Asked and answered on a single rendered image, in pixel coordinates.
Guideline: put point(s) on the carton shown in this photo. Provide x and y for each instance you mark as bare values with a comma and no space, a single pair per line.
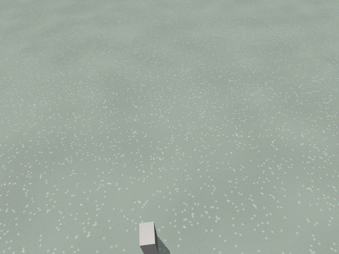
148,238

